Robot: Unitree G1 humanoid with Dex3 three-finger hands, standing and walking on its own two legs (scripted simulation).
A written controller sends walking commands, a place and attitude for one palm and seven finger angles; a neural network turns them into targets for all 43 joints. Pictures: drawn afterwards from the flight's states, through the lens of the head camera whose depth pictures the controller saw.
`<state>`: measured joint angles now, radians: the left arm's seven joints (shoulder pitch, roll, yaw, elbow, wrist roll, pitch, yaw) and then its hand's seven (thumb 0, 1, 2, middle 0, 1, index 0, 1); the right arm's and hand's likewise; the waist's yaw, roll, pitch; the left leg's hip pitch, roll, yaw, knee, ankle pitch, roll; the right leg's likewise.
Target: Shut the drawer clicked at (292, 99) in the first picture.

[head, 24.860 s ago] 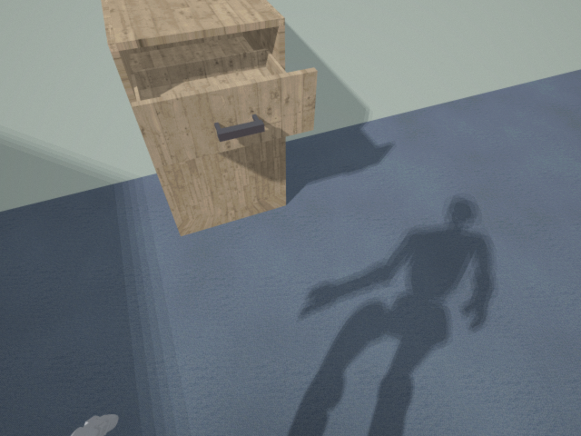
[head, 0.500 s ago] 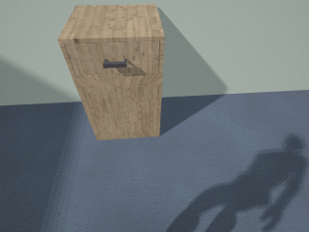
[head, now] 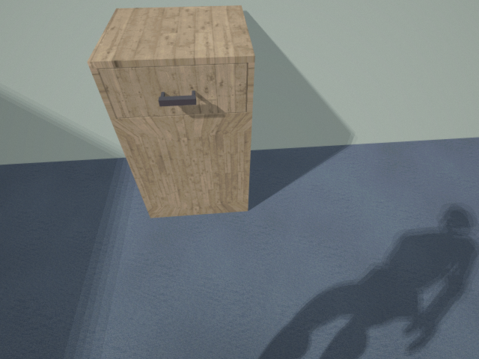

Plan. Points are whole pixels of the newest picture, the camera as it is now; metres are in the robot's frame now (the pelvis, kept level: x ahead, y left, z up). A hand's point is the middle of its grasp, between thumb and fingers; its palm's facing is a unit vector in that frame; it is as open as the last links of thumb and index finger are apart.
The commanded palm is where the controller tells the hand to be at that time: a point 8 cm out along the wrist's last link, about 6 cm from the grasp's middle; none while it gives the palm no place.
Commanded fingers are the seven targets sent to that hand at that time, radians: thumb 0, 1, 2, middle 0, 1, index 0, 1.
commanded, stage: look to check the result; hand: left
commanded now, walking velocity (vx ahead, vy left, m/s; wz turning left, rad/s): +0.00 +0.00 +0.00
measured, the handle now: (178, 97) +0.87 +0.25 -0.06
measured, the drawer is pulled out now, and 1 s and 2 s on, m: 0.00 0.00 0.00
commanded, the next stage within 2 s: stand and wait in 0.26 s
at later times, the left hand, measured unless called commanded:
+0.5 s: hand out of the picture +0.02 +0.17 -0.17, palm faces +0.03 -0.98 -0.20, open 7.3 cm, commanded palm none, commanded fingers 0.00 0.90 0.90 -0.20 -0.30 -0.20 -0.30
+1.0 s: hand out of the picture +0.03 +0.17 -0.17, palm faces +0.03 -0.98 -0.21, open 7.3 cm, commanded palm none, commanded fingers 0.00 0.90 0.90 -0.20 -0.30 -0.20 -0.30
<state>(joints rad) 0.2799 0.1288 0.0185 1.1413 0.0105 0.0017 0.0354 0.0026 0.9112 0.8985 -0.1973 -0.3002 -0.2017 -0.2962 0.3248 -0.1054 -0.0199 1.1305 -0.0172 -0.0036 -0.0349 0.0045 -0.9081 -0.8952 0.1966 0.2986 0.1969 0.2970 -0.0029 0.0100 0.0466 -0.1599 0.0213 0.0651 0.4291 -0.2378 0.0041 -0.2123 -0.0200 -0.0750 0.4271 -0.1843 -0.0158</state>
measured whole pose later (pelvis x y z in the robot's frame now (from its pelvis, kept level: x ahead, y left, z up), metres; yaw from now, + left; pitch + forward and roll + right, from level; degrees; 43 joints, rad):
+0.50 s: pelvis +0.01 -0.01 +0.00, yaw +0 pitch -2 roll +0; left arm 0.24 0.15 0.02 1.14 0.01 0.00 0.03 0.00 0.91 0.90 -0.20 -0.30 -0.20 -0.30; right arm 0.30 -0.14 -0.02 1.15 -0.02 0.00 -0.03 0.00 -0.91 -0.90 0.20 0.30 0.20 0.30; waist -0.01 0.01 0.05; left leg -0.13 0.03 0.06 0.40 -0.24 -0.01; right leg -0.19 -0.01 -0.08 0.41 -0.19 -0.02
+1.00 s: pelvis +0.02 -0.01 +0.00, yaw +0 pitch -2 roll +0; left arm 0.24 0.15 0.01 1.15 0.01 -0.01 0.03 0.00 0.91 0.90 -0.20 -0.30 -0.20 -0.30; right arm 0.28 -0.15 -0.02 1.16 -0.02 0.00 -0.04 0.00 -0.91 -0.90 0.20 0.30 0.20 0.30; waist -0.01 0.01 0.05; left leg -0.11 0.04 0.07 0.38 -0.24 -0.02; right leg -0.17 0.00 -0.07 0.39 -0.19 -0.03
